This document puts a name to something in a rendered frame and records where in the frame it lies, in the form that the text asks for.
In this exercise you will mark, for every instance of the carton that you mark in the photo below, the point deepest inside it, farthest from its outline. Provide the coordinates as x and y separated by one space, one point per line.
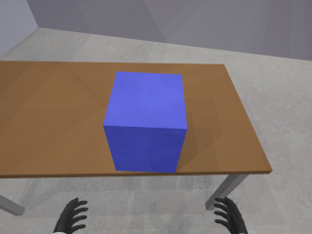
145 122

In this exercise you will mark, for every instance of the table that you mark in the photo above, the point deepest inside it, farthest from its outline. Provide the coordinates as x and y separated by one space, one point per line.
52 115

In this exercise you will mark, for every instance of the robot right hand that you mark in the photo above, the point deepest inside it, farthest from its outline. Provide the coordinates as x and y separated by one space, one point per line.
235 224

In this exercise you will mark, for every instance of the robot left hand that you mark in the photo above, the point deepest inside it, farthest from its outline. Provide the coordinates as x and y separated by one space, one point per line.
67 219

